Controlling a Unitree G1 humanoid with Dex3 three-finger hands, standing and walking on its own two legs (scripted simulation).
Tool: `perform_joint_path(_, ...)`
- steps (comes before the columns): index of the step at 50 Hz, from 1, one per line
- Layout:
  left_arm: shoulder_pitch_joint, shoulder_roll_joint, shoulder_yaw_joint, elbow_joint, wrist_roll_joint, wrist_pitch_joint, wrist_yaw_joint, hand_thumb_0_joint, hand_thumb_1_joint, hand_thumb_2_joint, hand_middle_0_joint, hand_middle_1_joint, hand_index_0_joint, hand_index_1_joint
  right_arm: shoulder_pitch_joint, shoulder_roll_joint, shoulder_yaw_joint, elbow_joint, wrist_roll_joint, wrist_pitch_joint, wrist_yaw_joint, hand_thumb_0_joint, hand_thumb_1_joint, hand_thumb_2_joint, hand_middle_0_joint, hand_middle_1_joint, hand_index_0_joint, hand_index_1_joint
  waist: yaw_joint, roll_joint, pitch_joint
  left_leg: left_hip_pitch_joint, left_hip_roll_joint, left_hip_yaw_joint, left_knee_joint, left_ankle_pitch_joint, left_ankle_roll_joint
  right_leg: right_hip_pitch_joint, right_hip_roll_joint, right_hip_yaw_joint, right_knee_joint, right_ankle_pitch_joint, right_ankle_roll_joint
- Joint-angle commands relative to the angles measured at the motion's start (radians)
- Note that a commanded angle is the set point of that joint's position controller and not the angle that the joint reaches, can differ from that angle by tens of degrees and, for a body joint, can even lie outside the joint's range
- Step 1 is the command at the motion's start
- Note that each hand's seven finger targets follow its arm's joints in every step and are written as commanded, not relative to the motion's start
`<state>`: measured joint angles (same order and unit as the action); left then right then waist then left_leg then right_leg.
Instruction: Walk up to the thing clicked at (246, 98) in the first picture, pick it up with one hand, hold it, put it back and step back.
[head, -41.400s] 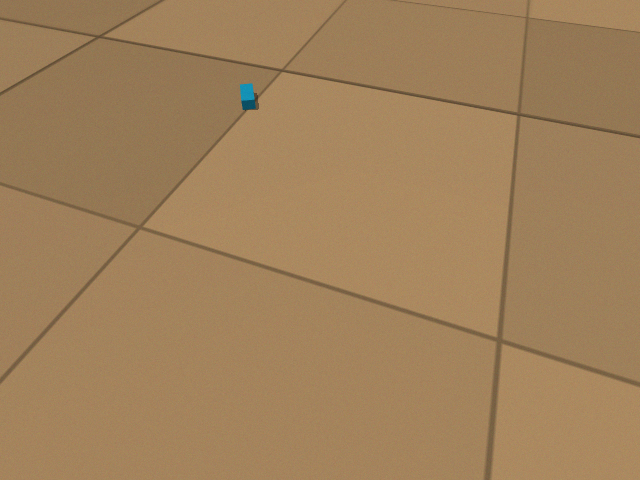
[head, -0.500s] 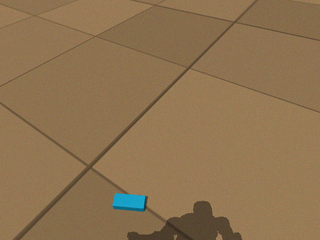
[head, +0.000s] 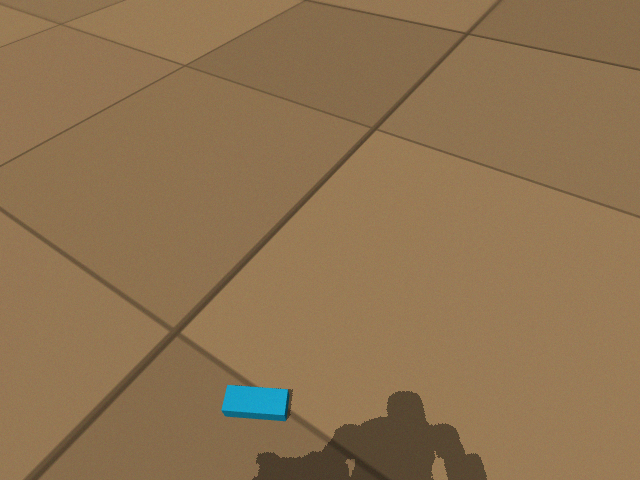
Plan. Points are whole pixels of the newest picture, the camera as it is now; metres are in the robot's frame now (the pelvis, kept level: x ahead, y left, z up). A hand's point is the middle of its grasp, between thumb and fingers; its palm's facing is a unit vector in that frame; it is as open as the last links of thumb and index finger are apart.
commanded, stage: stand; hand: left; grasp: from above
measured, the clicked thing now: (256, 402) +0.46 +0.23 -0.75
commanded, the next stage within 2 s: step back in 0.96 s
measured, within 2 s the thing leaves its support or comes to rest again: neither
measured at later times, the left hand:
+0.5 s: hand out of the picture +0.08 +0.24 -0.15, palm faces +0.02 -0.94 -0.34, open 7.4 cm
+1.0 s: hand out of the picture +0.08 +0.25 -0.16, palm faces +0.02 -0.94 -0.34, open 7.4 cm
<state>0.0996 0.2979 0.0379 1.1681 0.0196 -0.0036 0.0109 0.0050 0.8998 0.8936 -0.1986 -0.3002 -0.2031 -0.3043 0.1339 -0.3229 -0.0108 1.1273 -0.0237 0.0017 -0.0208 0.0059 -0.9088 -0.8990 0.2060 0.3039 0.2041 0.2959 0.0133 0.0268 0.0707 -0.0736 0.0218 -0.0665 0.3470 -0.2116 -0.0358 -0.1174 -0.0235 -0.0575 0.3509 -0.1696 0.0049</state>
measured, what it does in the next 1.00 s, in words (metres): stands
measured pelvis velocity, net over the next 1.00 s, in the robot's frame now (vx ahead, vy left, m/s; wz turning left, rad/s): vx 0.00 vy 0.00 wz -0.01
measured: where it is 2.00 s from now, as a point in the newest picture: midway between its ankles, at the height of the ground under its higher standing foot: outside the picture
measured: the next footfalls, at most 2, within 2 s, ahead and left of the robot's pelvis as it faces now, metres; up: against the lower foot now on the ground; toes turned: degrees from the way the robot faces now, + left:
right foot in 1.70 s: -0.12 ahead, -0.07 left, +0.00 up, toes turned -3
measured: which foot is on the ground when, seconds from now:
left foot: down 0.00-1.00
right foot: down 0.00-1.00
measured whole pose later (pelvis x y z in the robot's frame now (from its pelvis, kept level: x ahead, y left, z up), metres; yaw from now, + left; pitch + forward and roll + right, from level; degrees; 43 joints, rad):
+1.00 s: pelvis +0.00 +0.00 +0.00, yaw +0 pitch -3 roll +0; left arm 0.10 0.32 0.04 1.13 0.00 -0.01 0.00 0.01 0.90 0.89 -0.20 -0.30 -0.20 -0.30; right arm 0.12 -0.35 -0.01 1.11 -0.01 0.01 0.00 0.01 -0.91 -0.90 0.21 0.30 0.20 0.30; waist 0.00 0.02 0.07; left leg -0.10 0.03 -0.06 0.37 -0.22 -0.04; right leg -0.15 -0.02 -0.05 0.37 -0.18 0.00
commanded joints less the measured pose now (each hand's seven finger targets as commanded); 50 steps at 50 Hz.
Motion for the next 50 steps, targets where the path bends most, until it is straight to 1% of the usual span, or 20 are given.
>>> perform_joint_path(1,-0.028,0.212,0.031,-0.057,-0.002,-0.015,0.012,0.0,0.899,0.9,-0.2,-0.3,-0.2,-0.3,-0.029,-0.193,-0.033,-0.054,0.005,-0.019,-0.007,0.0,-0.9,-0.9,0.2,0.3,0.2,0.3,0.003,-0.018,-0.055,-0.063,0.086,-0.057,-0.07,0.124,0.049,0.052,-0.102,0.094,-0.065,0.063,-0.017)
perform_joint_path(2,-0.043,0.22,0.034,-0.061,-0.003,-0.016,0.012,0.0,0.899,0.9,-0.2,-0.3,-0.2,-0.3,-0.026,-0.187,-0.031,-0.056,0.004,-0.02,-0.007,0.0,-0.9,-0.9,0.2,0.3,0.2,0.3,-0.004,-0.021,-0.062,-0.068,0.085,-0.049,-0.066,0.133,0.05,0.064,-0.107,0.1,-0.062,0.093,-0.02)
perform_joint_path(3,-0.039,0.215,0.033,-0.06,-0.004,-0.019,0.012,0.0,0.899,0.9,-0.2,-0.3,-0.2,-0.3,-0.024,-0.191,-0.031,-0.051,0.004,-0.02,-0.006,0.0,-0.9,-0.9,0.2,0.3,0.2,0.3,0.0,-0.013,-0.064,-0.068,0.086,-0.05,-0.065,0.134,0.05,0.069,-0.105,0.099,-0.062,0.102,-0.016)
perform_joint_path(7,-0.048,0.22,0.033,-0.065,-0.005,-0.019,0.009,0.0,0.899,0.9,-0.2,-0.3,-0.2,-0.3,-0.031,-0.193,-0.03,-0.057,0.004,-0.022,-0.005,0.0,-0.9,-0.9,0.2,0.3,0.2,0.3,-0.002,-0.021,-0.056,-0.068,0.086,-0.049,-0.071,0.137,0.046,0.06,-0.103,0.098,-0.064,0.092,-0.016)
perform_joint_path(12,-0.043,0.22,0.032,-0.067,-0.006,-0.019,0.008,0.0,0.899,0.9,-0.2,-0.3,-0.2,-0.3,-0.038,-0.199,-0.031,-0.058,0.005,-0.025,-0.004,0.0,-0.9,-0.9,0.2,0.3,0.2,0.3,-0.001,-0.01,-0.077,-0.058,0.093,-0.051,-0.071,0.152,0.048,0.072,-0.107,0.096,-0.055,0.116,-0.019)
perform_joint_path(13,-0.046,0.223,0.032,-0.071,-0.005,-0.021,0.008,0.0,0.899,0.9,-0.2,-0.3,-0.2,-0.3,-0.04,-0.201,-0.031,-0.06,0.004,-0.026,-0.003,0.0,-0.9,-0.9,0.2,0.3,0.2,0.3,-0.001,-0.011,-0.087,-0.051,0.094,-0.048,-0.068,0.176,0.048,0.074,-0.11,0.097,-0.052,0.141,-0.021)
perform_joint_path(19,-0.05,0.226,0.029,-0.071,-0.007,-0.021,0.008,0.0,0.899,0.9,-0.2,-0.3,-0.2,-0.3,-0.041,-0.201,-0.03,-0.056,0.005,-0.022,-0.002,0.0,-0.9,-0.9,0.2,0.3,0.2,0.3,-0.002,-0.032,-0.073,-0.053,0.093,-0.046,-0.072,0.154,0.048,0.064,-0.106,0.096,-0.061,0.112,-0.019)
perform_joint_path(20,-0.049,0.228,0.029,-0.073,-0.006,-0.022,0.008,0.0,0.899,0.9,-0.2,-0.3,-0.2,-0.3,-0.038,-0.205,-0.032,-0.057,0.004,-0.023,-0.002,0.0,-0.9,-0.9,0.2,0.3,0.2,0.3,-0.004,-0.029,-0.083,-0.052,0.094,-0.043,-0.067,0.153,0.051,0.073,-0.111,0.101,-0.062,0.128,-0.021)
perform_joint_path(25,-0.047,0.234,0.03,-0.074,-0.006,-0.023,0.005,0.0,0.9,0.9,-0.2,-0.3,-0.2,-0.3,-0.042,-0.208,-0.03,-0.057,0.005,-0.023,-0.001,0.0,-0.9,-0.9,0.2,0.3,0.2,0.3,-0.004,-0.016,-0.065,-0.067,0.092,-0.048,-0.079,0.119,0.047,0.059,-0.107,0.102,-0.064,0.094,-0.021)
perform_joint_path(32,-0.045,0.234,0.026,-0.081,-0.007,-0.024,0.004,0.0,0.9,0.9,-0.2,-0.3,-0.2,-0.3,-0.038,-0.21,-0.031,-0.059,0.004,-0.025,0.002,0.0,-0.9,-0.9,0.2,0.3,0.2,0.3,-0.005,-0.017,-0.073,-0.061,0.092,-0.045,-0.077,0.143,0.045,0.057,-0.106,0.101,-0.061,0.109,-0.023)
perform_joint_path(34,-0.044,0.238,0.027,-0.077,-0.008,-0.024,0.003,0.0,0.9,0.9,-0.2,-0.3,-0.2,-0.3,-0.038,-0.212,-0.03,-0.057,0.006,-0.024,0.002,0.0,-0.9,-0.9,0.2,0.3,0.2,0.3,-0.003,-0.018,-0.061,-0.07,0.091,-0.047,-0.079,0.114,0.045,0.058,-0.105,0.102,-0.065,0.074,-0.021)
perform_joint_path(36,-0.035,0.237,0.025,-0.075,-0.008,-0.024,0.002,0.0,0.9,0.9,-0.2,-0.3,-0.2,-0.3,-0.042,-0.214,-0.03,-0.058,0.006,-0.023,0.003,0.0,-0.9,-0.9,0.2,0.3,0.2,0.3,-0.002,-0.019,-0.063,-0.063,0.092,-0.048,-0.079,0.1,0.048,0.046,-0.106,0.104,-0.07,0.067,-0.022)
perform_joint_path(37,-0.037,0.241,0.026,-0.078,-0.006,-0.025,0.002,0.0,0.9,0.9,-0.2,-0.3,-0.2,-0.3,-0.039,-0.211,-0.031,-0.062,0.006,-0.024,0.004,0.0,-0.9,-0.9,0.2,0.3,0.2,0.3,-0.006,-0.023,-0.077,-0.05,0.092,-0.045,-0.075,0.121,0.048,0.051,-0.107,0.103,-0.068,0.08,-0.024)
perform_joint_path(38,-0.044,0.241,0.026,-0.082,-0.007,-0.028,0.003,0.0,0.9,0.9,-0.2,-0.3,-0.2,-0.3,-0.037,-0.214,-0.031,-0.062,0.006,-0.024,0.004,0.0,-0.9,-0.9,0.2,0.3,0.2,0.3,-0.009,-0.023,-0.09,-0.046,0.094,-0.041,-0.068,0.145,0.05,0.06,-0.112,0.108,-0.063,0.127,-0.025)
perform_joint_path(40,-0.044,0.244,0.026,-0.083,-0.008,-0.029,0.004,0.0,0.9,0.9,-0.2,-0.3,-0.2,-0.3,-0.033,-0.211,-0.03,-0.06,0.006,-0.023,0.004,0.0,-0.9,-0.9,0.2,0.3,0.2,0.3,-0.008,-0.027,-0.084,-0.052,0.092,-0.042,-0.07,0.146,0.046,0.064,-0.11,0.104,-0.061,0.124,-0.023)
perform_joint_path(43,-0.04,0.244,0.024,-0.086,-0.009,-0.029,0.003,0.0,0.9,0.9,-0.2,-0.3,-0.2,-0.3,-0.034,-0.215,-0.029,-0.06,0.006,-0.025,0.003,0.0,-0.9,-0.9,0.2,0.3,0.2,0.3,-0.007,-0.015,-0.086,-0.051,0.095,-0.041,-0.073,0.162,0.046,0.066,-0.112,0.106,-0.053,0.157,-0.027)
perform_joint_path(47,-0.034,0.245,0.024,-0.084,-0.01,-0.026,0.003,0.0,0.9,0.9,-0.2,-0.3,-0.2,-0.3,-0.035,-0.214,-0.028,-0.062,0.006,-0.025,0.004,0.0,-0.9,-0.9,0.2,0.3,0.2,0.3,-0.006,-0.025,-0.082,-0.046,0.096,-0.042,-0.076,0.154,0.045,0.058,-0.108,0.101,-0.054,0.133,-0.024)
perform_joint_path(48,-0.04,0.322,0.071,-0.107,-0.027,-0.018,0.008,0.0,0.9,0.9,-0.2,-0.3,-0.2,-0.3,-0.078,-0.279,-0.047,-0.083,0.019,-0.006,0.011,0.0,-0.9,-0.9,0.2,0.3,0.2,0.3,-0.007,-0.038,0.031,-0.14,0.07,-0.043,0.049,0.287,0.068,-0.017,-0.109,0.128,0.012,0.317,-0.032)
perform_joint_path(49,-0.021,0.327,0.076,-0.115,-0.031,-0.015,0.012,0.0,0.9,0.9,-0.2,-0.3,-0.2,-0.3,-0.063,-0.254,-0.046,-0.095,0.028,0.002,0.011,0.0,-0.9,-0.9,0.2,0.3,0.2,0.3,-0.01,-0.055,0.003,-0.142,0.049,-0.016,0.114,0.295,0.064,-0.009,-0.126,0.132,0.019,0.372,-0.061)
perform_joint_path(50,-0.013,0.329,0.082,-0.136,-0.03,-0.014,0.014,0.0,0.9,0.9,-0.2,-0.3,-0.2,-0.3,-0.047,-0.247,-0.047,-0.106,0.034,0.006,0.013,0.0,-0.9,-0.9,0.2,0.3,0.2,0.3,-0.014,-0.074,-0.053,-0.128,0.023,0.003,0.191,0.275,0.064,0.003,-0.16,0.159,0.017,0.417,-0.098)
